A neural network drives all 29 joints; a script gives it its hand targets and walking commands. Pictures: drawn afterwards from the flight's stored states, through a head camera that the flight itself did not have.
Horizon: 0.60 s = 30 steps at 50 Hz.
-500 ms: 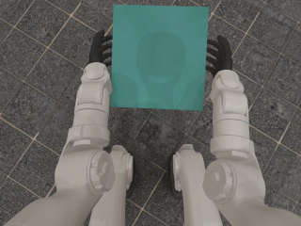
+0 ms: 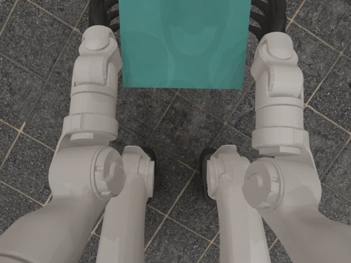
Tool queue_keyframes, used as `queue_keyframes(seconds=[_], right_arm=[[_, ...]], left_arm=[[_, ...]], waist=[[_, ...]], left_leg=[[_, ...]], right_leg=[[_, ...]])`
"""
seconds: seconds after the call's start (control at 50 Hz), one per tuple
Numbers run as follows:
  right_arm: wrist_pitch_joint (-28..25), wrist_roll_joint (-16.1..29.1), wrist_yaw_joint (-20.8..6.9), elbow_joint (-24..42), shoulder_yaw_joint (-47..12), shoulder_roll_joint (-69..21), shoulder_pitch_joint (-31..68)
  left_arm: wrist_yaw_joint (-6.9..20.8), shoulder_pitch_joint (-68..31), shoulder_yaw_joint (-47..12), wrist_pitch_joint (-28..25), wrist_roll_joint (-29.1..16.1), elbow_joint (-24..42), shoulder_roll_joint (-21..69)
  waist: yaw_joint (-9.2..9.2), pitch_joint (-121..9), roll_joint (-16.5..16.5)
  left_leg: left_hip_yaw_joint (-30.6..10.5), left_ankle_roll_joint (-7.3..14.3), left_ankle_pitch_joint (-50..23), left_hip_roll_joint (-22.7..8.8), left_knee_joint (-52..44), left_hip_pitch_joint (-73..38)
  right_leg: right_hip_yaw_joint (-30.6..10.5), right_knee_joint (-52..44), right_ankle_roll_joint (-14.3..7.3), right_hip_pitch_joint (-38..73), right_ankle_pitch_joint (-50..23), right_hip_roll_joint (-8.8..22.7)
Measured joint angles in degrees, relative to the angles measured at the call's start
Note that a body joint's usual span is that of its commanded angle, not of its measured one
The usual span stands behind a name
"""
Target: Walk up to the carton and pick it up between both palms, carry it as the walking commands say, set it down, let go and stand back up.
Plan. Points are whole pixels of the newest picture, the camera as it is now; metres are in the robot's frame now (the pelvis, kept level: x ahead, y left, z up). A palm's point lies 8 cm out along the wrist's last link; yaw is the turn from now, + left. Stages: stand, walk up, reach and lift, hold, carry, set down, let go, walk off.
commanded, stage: set down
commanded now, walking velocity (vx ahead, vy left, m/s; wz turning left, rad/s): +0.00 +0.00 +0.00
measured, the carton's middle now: (184, 31) +0.56 -0.01 -0.22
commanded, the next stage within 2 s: none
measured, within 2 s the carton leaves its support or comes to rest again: rests again in 1.22 s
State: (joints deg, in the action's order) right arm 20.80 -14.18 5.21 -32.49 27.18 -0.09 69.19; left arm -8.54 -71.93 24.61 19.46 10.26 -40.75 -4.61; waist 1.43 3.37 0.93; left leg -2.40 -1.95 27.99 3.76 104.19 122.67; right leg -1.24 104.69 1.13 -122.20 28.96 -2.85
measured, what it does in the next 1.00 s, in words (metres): lowers itself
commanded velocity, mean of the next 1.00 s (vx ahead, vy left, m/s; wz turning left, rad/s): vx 0.00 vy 0.00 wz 0.00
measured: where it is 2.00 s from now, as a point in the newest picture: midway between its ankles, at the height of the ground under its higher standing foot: (177, 186)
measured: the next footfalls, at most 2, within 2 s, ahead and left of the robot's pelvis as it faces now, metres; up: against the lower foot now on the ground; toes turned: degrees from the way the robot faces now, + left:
none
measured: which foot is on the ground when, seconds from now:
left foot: down 0.00-1.00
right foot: down 0.00-1.00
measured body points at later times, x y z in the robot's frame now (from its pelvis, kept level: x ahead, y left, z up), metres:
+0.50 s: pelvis -0.02 +0.00 -0.05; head +0.36 -0.01 +0.17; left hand +0.57 +0.14 -0.21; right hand +0.56 -0.16 -0.21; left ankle +0.11 +0.12 -0.43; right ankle +0.11 -0.12 -0.43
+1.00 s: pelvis -0.01 +0.00 -0.08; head +0.37 -0.01 +0.14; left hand +0.59 +0.14 -0.25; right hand +0.57 -0.17 -0.25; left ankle +0.11 +0.12 -0.43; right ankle +0.11 -0.12 -0.43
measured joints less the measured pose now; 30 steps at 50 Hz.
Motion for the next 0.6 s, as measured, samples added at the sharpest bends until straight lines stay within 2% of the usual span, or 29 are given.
queue_keyframes(seconds=[0.14, 0.2, 0.26, 0.3, 0.36, 0.4, 0.46, 0.5, 0.6], right_arm=[[-0.99, 4.23, 2.3, 1.63, -1.54, 3.29, 7.38], [-0.6, 6.28, 5.03, 3.41, -3.57, 5.24, 11.78], [-0.22, 7.72, 5.68, -0.86, -5.8, 6.98, 14.04], [0.77, 9.97, 6.71, -1.0, -7.24, 7.92, 14.14], [-0.32, 10.55, 8.3, -4.78, -7.37, 8.41, 15.37], [-0.97, 9.72, 7.82, -8.04, -6.63, 8.9, 16.69], [-2.07, 7.96, 3.56, -11.36, -5.36, 9.81, 17.49], [-2.23, 8.04, 1.45, -11.07, -6.16, 10.52, 17.9], [-3.1, 7.92, 0.05, -12.58, -7.22, 11.08, 18.68]], left_arm=[[-1.29, -7.85, -2.33, -0.29, -2.25, 1.9, -2.75], [-2.28, -12.76, -3.57, -0.09, -4.49, 2.93, -4.57], [-3.68, -13.18, -4.48, 0.56, -7.0, 1.31, -6.11], [-4.28, -13.13, -6.57, 0.78, -8.37, 0.41, -7.08], [-4.8, -14.24, -7.8, 0.0, -8.36, -3.38, -7.66], [-4.87, -15.55, -7.2, -0.2, -7.23, -6.11, -7.61], [-4.29, -16.35, -6.52, -0.65, -6.01, -8.46, -8.0], [-2.85, -17.39, -6.23, -1.37, -6.24, -9.36, -9.14], [-0.31, -18.76, -6.96, -2.92, -8.05, -12.48, -11.68]], waist=[[0.13, 17.6, -0.03], [-0.09, 27.84, 0.19], [0.59, 27.1, -0.74], [0.52, 26.96, -1.29], [0.5, 26.72, -1.46], [0.24, 26.47, -1.28], [-0.03, 25.23, -0.76], [-0.21, 26.49, -0.62], [-0.12, 26.54, -0.28]], left_leg=[[0.61, 0.35, 0.52, -0.11, 3.89, -5.35], [1.24, 0.59, 0.87, -0.16, 5.79, -8.91], [1.81, 0.64, 1.02, -0.24, 7.88, -6.4], [1.77, 0.59, 1.52, -0.39, 9.37, -5.88], [1.52, 0.47, 2.22, -0.28, 11.14, -5.93], [1.37, 0.44, 2.46, -0.24, 11.82, -5.77], [1.24, 0.37, 2.47, -0.12, 12.42, -4.3], [1.18, 0.3, 2.61, -0.21, 12.95, -4.36], [0.94, 0.04, 2.83, -0.01, 14.78, -1.37]], right_leg=[[-0.48, 3.79, 0.56, 5.32, 0.39, -0.38], [-1.03, 5.89, 0.88, 8.74, 0.76, -0.55], [-1.52, 8.24, 1.13, 6.01, 0.94, -0.78], [-1.4, 9.62, 1.14, 5.44, 1.27, -1.01], [-1.07, 11.26, 1.02, 5.62, 1.96, -0.97], [-0.87, 11.88, 0.91, 5.51, 2.23, -0.97], [-0.71, 12.48, 0.74, 4.08, 2.29, -0.9], [-0.63, 12.98, 0.71, 4.07, 2.33, -1.03], [-0.32, 14.81, 0.61, 1.15, 2.6, -0.95]])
